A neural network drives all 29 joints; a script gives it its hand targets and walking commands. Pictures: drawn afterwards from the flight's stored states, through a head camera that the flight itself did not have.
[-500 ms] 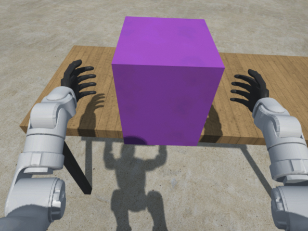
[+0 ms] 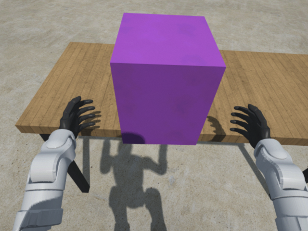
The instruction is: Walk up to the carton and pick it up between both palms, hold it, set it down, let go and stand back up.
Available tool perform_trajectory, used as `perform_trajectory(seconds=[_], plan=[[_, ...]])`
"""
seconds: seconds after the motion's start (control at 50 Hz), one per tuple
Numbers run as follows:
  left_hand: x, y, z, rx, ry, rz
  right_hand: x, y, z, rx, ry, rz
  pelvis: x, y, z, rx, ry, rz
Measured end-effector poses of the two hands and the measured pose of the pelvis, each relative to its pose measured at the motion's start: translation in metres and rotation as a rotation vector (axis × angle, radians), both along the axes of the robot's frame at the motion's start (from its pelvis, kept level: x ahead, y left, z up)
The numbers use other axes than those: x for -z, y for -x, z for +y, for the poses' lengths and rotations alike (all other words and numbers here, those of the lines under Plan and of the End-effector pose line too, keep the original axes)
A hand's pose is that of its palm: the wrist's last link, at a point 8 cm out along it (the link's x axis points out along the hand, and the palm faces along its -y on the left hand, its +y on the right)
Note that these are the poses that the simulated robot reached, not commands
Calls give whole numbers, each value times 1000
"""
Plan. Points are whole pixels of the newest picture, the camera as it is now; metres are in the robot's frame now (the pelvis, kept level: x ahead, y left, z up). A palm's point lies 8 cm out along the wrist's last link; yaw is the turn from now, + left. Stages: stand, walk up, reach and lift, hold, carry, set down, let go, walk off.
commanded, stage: set down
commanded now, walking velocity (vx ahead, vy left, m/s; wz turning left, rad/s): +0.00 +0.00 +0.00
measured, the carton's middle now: (161, 82) +0.50 +0.01 +0.11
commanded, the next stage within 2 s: let go in 0.32 s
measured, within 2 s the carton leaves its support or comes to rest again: neither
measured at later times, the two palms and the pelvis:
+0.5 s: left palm (73, 156) +0.27 +0.22 +0.04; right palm (250, 169) +0.27 -0.23 +0.04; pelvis +0.02 +0.00 +0.00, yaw +0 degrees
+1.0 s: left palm (68, 212) +0.17 +0.24 -0.09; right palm (234, 223) +0.17 -0.22 -0.10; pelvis +0.02 +0.01 -0.01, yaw +1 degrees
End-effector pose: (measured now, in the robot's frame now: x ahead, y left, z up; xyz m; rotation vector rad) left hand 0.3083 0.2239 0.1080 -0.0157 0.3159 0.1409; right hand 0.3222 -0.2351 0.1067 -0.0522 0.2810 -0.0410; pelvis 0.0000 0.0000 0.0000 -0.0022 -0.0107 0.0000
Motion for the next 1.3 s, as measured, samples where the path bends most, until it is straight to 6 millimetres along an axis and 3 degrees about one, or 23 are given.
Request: perform_trajectory(seconds=[0.28,0.46,0.58,0.74,0.84,0.92,1.02,1.24,1.3], plan=[[39,34,0,-9,-25,-3,39,39,1,-20,5,-3,1,-8,2,4,1,16],[58,34,-2,-4,-43,40,61,47,2,-8,25,48,1,-15,4,3,3,33],[98,54,2,10,-63,216,98,72,7,8,63,200,1,-23,5,1,6,32],[168,109,7,33,-117,482,163,133,3,36,135,439,4,-26,6,-8,2,53],[191,132,12,35,-145,549,191,153,9,23,152,482,9,-22,7,-14,-2,68],[197,137,15,40,-161,548,203,155,16,15,148,467,13,-20,8,-18,-3,72],[193,137,14,47,-168,514,204,149,19,10,154,429,15,-18,7,-22,-2,63],[194,149,7,34,-162,528,200,151,7,16,169,441,13,-10,-1,-34,-2,34],[199,161,9,51,-191,501,211,165,-1,-34,243,557,14,-11,-2,-37,9,48]])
